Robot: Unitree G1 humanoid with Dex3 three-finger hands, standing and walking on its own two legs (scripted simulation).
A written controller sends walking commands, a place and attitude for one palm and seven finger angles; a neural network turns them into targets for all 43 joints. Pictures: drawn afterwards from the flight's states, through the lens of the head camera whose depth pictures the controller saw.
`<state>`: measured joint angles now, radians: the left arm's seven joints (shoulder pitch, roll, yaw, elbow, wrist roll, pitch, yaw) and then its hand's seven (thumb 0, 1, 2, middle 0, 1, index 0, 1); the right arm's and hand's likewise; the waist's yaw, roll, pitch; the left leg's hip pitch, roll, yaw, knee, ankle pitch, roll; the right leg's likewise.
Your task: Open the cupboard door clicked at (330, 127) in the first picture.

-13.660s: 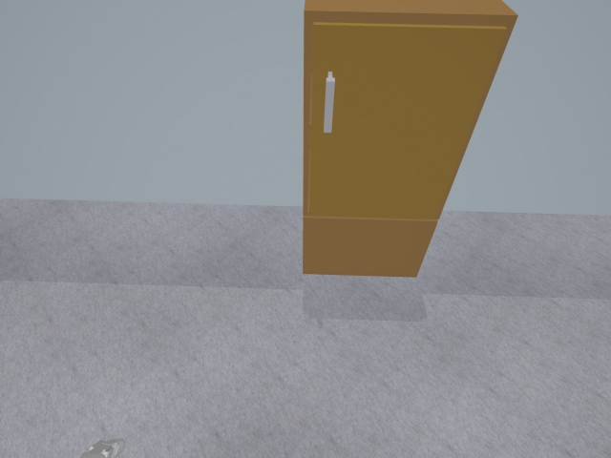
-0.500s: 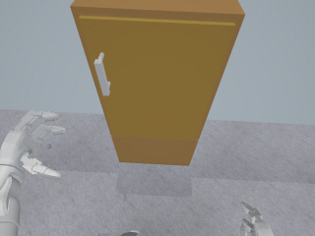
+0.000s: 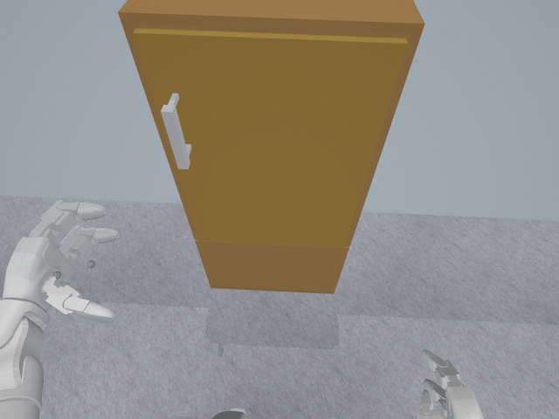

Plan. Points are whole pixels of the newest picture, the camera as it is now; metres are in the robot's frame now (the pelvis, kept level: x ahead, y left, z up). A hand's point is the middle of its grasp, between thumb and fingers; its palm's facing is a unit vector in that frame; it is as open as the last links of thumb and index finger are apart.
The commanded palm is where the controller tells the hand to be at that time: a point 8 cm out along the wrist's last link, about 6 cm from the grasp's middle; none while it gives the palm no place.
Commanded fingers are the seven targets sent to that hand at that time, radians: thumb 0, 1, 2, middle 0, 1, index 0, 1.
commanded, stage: move the hooked fingers beside the handle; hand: left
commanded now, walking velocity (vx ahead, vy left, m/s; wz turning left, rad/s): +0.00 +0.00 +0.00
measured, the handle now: (179, 132) +0.58 +0.23 +0.06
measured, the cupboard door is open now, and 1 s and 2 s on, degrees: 0 0 0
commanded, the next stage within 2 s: none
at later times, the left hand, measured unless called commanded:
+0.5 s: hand (112, 216) +0.37 +0.28 +0.07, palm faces +0.03 -1.00 -0.01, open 13.9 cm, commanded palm +0.35 +0.33 +0.07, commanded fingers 0.00 -0.50 0.30 -0.30 -1.20 -0.30 -1.20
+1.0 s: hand (123, 183) +0.44 +0.28 +0.07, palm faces +0.02 -1.00 +0.00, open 14.0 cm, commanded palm +0.42 +0.33 +0.07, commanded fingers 0.00 -0.50 0.30 -0.30 -1.20 -0.30 -1.20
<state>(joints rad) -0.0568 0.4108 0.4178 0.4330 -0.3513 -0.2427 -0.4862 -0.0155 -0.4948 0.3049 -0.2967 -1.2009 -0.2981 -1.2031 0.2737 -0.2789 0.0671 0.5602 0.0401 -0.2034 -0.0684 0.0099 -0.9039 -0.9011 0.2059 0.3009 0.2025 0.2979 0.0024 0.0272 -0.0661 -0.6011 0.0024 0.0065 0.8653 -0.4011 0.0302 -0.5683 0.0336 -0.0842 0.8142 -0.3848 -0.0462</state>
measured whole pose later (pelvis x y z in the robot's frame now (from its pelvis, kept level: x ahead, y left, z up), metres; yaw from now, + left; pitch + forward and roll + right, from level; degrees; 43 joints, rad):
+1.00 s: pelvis +0.00 +0.01 -0.01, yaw -2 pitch +15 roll -3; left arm -0.65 0.60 0.49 1.04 -0.20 -0.33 -0.48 -0.02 -0.49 0.30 -0.30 -1.20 -0.30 -1.20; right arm 0.36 -0.29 0.06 0.59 0.02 -0.05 -0.04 0.01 -0.90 -0.90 0.21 0.30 0.20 0.30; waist -0.10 0.00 -0.09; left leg -0.79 0.01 0.03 0.96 -0.43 0.05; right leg -0.76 0.04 -0.06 0.89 -0.40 -0.03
